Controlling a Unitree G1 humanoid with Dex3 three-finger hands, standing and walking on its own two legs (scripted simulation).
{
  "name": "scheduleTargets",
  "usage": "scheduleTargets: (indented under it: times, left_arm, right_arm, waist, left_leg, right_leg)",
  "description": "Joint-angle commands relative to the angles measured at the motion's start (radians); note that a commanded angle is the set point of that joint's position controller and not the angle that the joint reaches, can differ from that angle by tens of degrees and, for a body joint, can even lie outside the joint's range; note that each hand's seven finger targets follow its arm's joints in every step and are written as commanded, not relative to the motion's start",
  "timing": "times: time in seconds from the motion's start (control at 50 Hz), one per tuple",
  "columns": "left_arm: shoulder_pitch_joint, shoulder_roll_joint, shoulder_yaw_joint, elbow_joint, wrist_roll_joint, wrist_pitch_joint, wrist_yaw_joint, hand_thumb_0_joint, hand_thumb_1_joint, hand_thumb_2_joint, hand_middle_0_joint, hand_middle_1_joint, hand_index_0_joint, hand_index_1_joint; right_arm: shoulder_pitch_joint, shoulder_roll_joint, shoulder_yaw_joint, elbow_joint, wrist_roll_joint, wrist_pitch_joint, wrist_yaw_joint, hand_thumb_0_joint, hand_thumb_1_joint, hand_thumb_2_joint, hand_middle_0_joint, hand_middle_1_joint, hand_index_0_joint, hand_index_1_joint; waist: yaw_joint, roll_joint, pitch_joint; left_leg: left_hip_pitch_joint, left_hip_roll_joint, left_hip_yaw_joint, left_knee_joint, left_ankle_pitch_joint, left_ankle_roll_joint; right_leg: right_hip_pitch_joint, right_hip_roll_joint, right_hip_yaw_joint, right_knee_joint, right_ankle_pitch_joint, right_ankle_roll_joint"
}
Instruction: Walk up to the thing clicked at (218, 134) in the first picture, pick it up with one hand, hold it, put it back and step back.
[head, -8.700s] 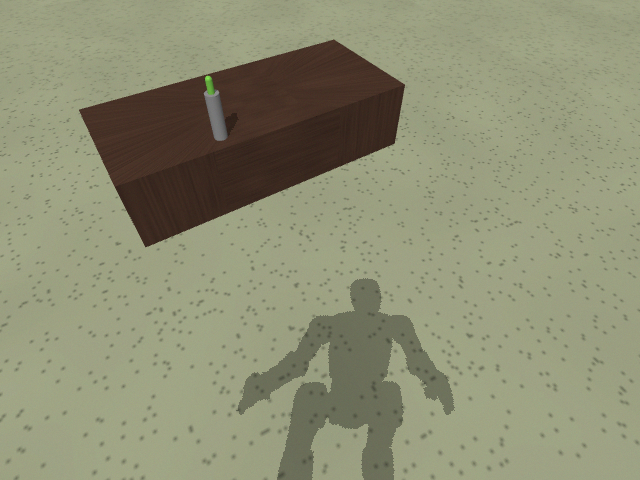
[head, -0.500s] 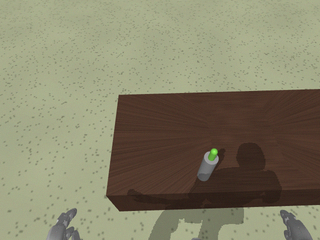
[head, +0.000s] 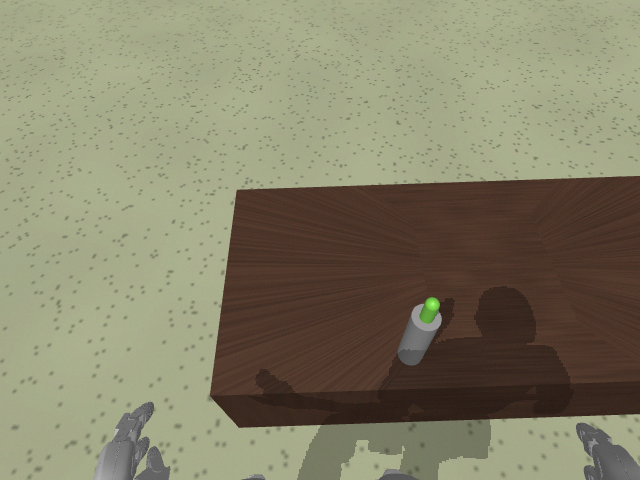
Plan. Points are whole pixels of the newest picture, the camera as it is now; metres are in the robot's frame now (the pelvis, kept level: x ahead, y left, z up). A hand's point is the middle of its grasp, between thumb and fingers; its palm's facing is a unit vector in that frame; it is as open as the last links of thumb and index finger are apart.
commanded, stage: go down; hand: right
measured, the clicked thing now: (420, 330) +0.42 -0.17 -0.27
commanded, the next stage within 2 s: approach in 1.78 s
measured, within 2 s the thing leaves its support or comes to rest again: neither
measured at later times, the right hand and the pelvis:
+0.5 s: hand (580, 458) +0.17 -0.30 -0.08, palm faces +0.12 +0.95 -0.30, open 17.5 cm; pelvis -0.02 +0.00 -0.01, yaw -1 degrees
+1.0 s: hand (600, 362) +0.28 -0.34 -0.04, palm faces +0.12 +0.98 -0.18, open 17.6 cm; pelvis -0.03 +0.00 -0.02, yaw +1 degrees
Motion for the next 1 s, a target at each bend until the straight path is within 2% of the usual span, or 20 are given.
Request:
scheduleTargets:
  times: [0.0,0.06,0.08,0.12,0.16,0.18,0.22,0.24,0.28,0.3,0.36,0.48,0.56,0.62,0.64,0.72,0.76,0.84,0.86,0.98]
  left_arm:
    - [-0.019,0.15,0.061,-0.136,-0.004,-0.061,0.025,0.0,0.907,0.899,-0.198,-0.299,-0.199,-0.299]
    - [-0.016,0.15,0.062,-0.139,-0.005,-0.069,0.031,0.0,0.912,0.899,-0.199,-0.302,-0.201,-0.3]
    - [-0.023,0.149,0.059,-0.141,-0.005,-0.074,0.031,0.0,0.908,0.9,-0.199,-0.301,-0.199,-0.3]
    - [-0.017,0.151,0.062,-0.143,-0.004,-0.077,0.035,0.0,0.909,0.897,-0.2,-0.301,-0.202,-0.299]
    - [-0.021,0.143,0.056,-0.144,-0.004,-0.083,0.034,0.0,0.912,0.896,-0.2,-0.303,-0.203,-0.3]
    - [-0.019,0.148,0.058,-0.146,-0.003,-0.085,0.036,0.0,0.907,0.898,-0.201,-0.303,-0.203,-0.301]
    - [-0.02,0.147,0.058,-0.147,-0.004,-0.089,0.037,0.0,0.913,0.895,-0.2,-0.304,-0.204,-0.299]
    - [-0.018,0.148,0.059,-0.15,-0.003,-0.092,0.038,0.0,0.909,0.898,-0.201,-0.304,-0.204,-0.302]
    - [-0.022,0.148,0.056,-0.143,-0.001,-0.097,0.041,0.0,0.909,0.894,-0.201,-0.303,-0.205,-0.3]
    - [-0.019,0.151,0.056,-0.146,0.0,-0.1,0.043,0.0,0.909,0.895,-0.202,-0.305,-0.205,-0.301]
    - [-0.012,0.15,0.053,-0.124,0.003,-0.113,0.054,0.0,0.912,0.896,-0.201,-0.304,-0.205,-0.3]
    - [-0.013,0.178,0.051,-0.074,0.003,-0.126,0.065,0.0,0.918,0.886,-0.203,-0.306,-0.212,-0.297]
    - [0.005,0.194,0.054,-0.05,0.006,-0.114,0.057,0.0,0.916,0.884,-0.201,-0.303,-0.211,-0.293]
    - [0.019,0.199,0.057,-0.045,0.007,-0.103,0.044,0.0,0.913,0.889,-0.199,-0.301,-0.207,-0.293]
    - [0.021,0.197,0.057,-0.04,0.009,-0.098,0.039,0.0,0.908,0.893,-0.2,-0.302,-0.205,-0.297]
    - [0.05,0.204,0.066,-0.04,0.016,-0.082,0.023,0.0,0.905,0.894,-0.197,-0.298,-0.202,-0.294]
    - [0.067,0.21,0.073,-0.038,0.018,-0.076,0.017,0.0,0.903,0.895,-0.197,-0.297,-0.2,-0.293]
    - [0.093,0.225,0.077,-0.032,0.021,-0.063,0.004,0.0,0.904,0.896,-0.196,-0.297,-0.2,-0.293]
    - [0.094,0.226,0.075,-0.037,0.02,-0.06,0.003,0.0,0.903,0.897,-0.195,-0.296,-0.199,-0.292]
    - [0.116,0.246,0.067,-0.017,0.024,-0.042,-0.012,0.0,0.91,0.891,-0.196,-0.297,-0.203,-0.29]
  right_arm:
    - [0.019,-0.2,-0.089,-0.168,-0.008,-0.011,-0.014,0.0,0.566,-0.026,0.057,0.045,0.052,0.045]
    - [0.012,-0.227,-0.109,-0.232,-0.003,-0.004,-0.019,0.0,0.558,-0.025,0.059,0.044,0.053,0.044]
    - [0.039,-0.198,-0.09,-0.186,-0.005,0.006,-0.019,0.0,0.548,-0.021,0.062,0.042,0.054,0.042]
    - [0.036,-0.226,-0.114,-0.227,-0.003,0.006,-0.022,0.0,0.533,-0.037,0.056,0.046,0.051,0.046]
    - [0.051,-0.186,-0.079,-0.214,-0.002,0.017,-0.017,0.0,0.536,-0.031,0.06,0.044,0.053,0.044]
    - [0.032,-0.225,-0.109,-0.25,0.0,0.014,-0.022,0.0,0.557,-0.041,0.051,0.048,0.048,0.048]
    - [0.047,-0.205,-0.095,-0.229,0.0,0.022,-0.017,0.0,0.54,-0.034,0.057,0.045,0.051,0.045]
    - [0.04,-0.224,-0.112,-0.253,0.0,0.019,-0.021,0.0,0.517,-0.036,0.06,0.044,0.052,0.044]
    - [-0.016,-0.224,-0.107,-0.249,0.003,0.016,-0.019,0.0,0.552,-0.048,0.047,0.051,0.045,0.051]
    - [-0.054,-0.26,-0.137,-0.271,0.003,0.006,-0.024,0.0,0.545,-0.039,0.053,0.047,0.048,0.047]
    - [-0.149,-0.283,-0.154,-0.244,0.012,-0.023,-0.02,0.0,0.559,-0.04,0.051,0.048,0.046,0.048]
    - [-0.375,-0.367,-0.208,-0.087,0.043,-0.103,0.038,0.0,0.541,-0.048,0.052,0.05,0.045,0.05]
    - [-0.441,-0.379,-0.216,0.076,0.054,-0.139,0.106,0.0,0.511,-0.044,0.058,0.047,0.049,0.047]
    - [-0.475,-0.44,-0.262,0.168,0.057,-0.176,0.149,0.0,0.553,-0.043,0.052,0.048,0.047,0.048]
    - [-0.488,-0.431,-0.262,0.21,0.058,-0.191,0.164,0.0,0.547,-0.038,0.055,0.046,0.049,0.046]
    - [-0.542,-0.503,-0.315,0.314,0.055,-0.28,0.212,0.0,0.552,-0.049,0.047,0.05,0.046,0.05]
    - [-0.623,-0.515,-0.322,0.322,0.062,-0.333,0.236,0.0,0.587,-0.055,0.037,0.054,0.041,0.054]
    - [-0.719,-0.585,-0.363,0.382,0.063,-0.433,0.268,0.0,0.598,-0.06,0.031,0.057,0.036,0.057]
    - [-0.763,-0.583,-0.356,0.388,0.066,-0.456,0.276,0.0,0.6,-0.051,0.037,0.054,0.04,0.054]
    - [-0.813,-0.638,-0.377,0.542,0.066,-0.53,0.31,0.0,0.598,-0.054,0.039,0.055,0.042,0.055]
  waist:
    - [0.005,-0.073,-0.18]
    - [-0.005,-0.09,-0.171]
    - [0.006,-0.076,-0.162]
    - [-0.002,-0.093,-0.179]
    - [0.0,-0.087,-0.154]
    - [-0.005,-0.114,-0.163]
    - [0.0,-0.086,-0.157]
    - [-0.003,-0.098,-0.163]
    - [0.012,-0.095,-0.145]
    - [0.011,-0.101,-0.142]
    - [0.032,-0.092,-0.15]
    - [0.035,-0.119,-0.146]
    - [0.02,-0.125,-0.179]
    - [0.007,-0.107,-0.186]
    - [0.005,-0.112,-0.184]
    - [-0.003,-0.075,-0.204]
    - [0.012,-0.084,-0.242]
    - [0.01,-0.11,-0.272]
    - [0.022,-0.095,-0.287]
    - [0.009,-0.121,-0.256]
  left_leg:
    - [0.06,-0.044,0.003,-0.08,0.283,0.033]
    - [0.065,-0.043,0.005,-0.085,0.265,0.032]
    - [0.053,-0.045,0.006,-0.083,0.246,0.033]
    - [0.062,-0.042,0.006,-0.078,0.269,0.035]
    - [0.044,-0.046,0.013,-0.07,0.242,0.035]
    - [0.048,-0.045,0.013,-0.07,0.247,0.036]
    - [0.041,-0.047,0.015,-0.074,0.227,0.035]
    - [0.051,-0.043,0.011,-0.072,0.245,0.035]
    - [0.021,-0.045,0.012,-0.068,0.212,0.034]
    - [0.027,-0.042,0.006,-0.079,0.199,0.033]
    - [0.017,-0.039,-0.002,-0.08,0.182,0.031]
    - [-0.002,-0.033,-0.009,-0.089,0.128,0.035]
    - [0.013,-0.036,0.0,-0.073,0.173,0.041]
    - [0.026,-0.036,-0.001,-0.077,0.194,0.043]
    - [0.027,-0.034,-0.003,-0.074,0.198,0.043]
    - [0.037,-0.029,-0.018,-0.062,0.241,0.044]
    - [0.032,-0.029,-0.025,-0.046,0.273,0.045]
    - [-0.004,-0.03,-0.031,-0.024,0.248,0.05]
    - [-0.018,-0.032,-0.036,-0.028,0.232,0.048]
    - [-0.049,-0.035,-0.036,-0.035,0.159,0.055]
  right_leg:
    - [0.133,0.028,0.02,-0.125,0.383,-0.008]
    - [0.122,0.031,0.019,-0.129,0.346,-0.008]
    - [0.112,0.03,0.023,-0.131,0.335,-0.008]
    - [0.121,0.031,0.02,-0.123,0.363,-0.007]
    - [0.111,0.025,0.033,-0.13,0.352,-0.001]
    - [0.111,0.026,0.031,-0.13,0.351,-0.001]
    - [0.113,0.027,0.033,-0.132,0.331,-0.003]
    - [0.107,0.029,0.026,-0.125,0.336,-0.004]
    - [0.095,0.025,0.035,-0.129,0.294,-0.005]
    - [0.09,0.031,0.027,-0.128,0.259,-0.009]
    - [0.092,0.03,0.027,-0.123,0.223,-0.016]
    - [0.094,0.028,0.033,-0.143,0.158,-0.013]
    - [0.115,0.02,0.042,-0.15,0.226,-0.006]
    - [0.097,0.021,0.037,-0.146,0.251,-0.011]
    - [0.098,0.02,0.034,-0.143,0.259,-0.012]
    - [0.065,0.023,0.019,-0.116,0.297,-0.022]
    - [0.072,0.022,0.017,-0.103,0.33,-0.023]
    - [0.062,0.021,0.018,-0.092,0.305,-0.024]
    - [0.068,0.021,0.015,-0.088,0.282,-0.026]
    - [0.036,0.021,0.022,-0.11,0.205,-0.023]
